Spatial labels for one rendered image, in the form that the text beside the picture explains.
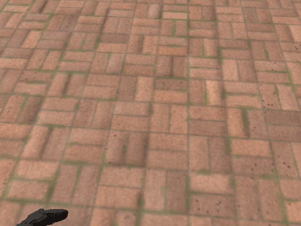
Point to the left robot hand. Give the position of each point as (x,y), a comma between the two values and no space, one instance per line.
(43,217)

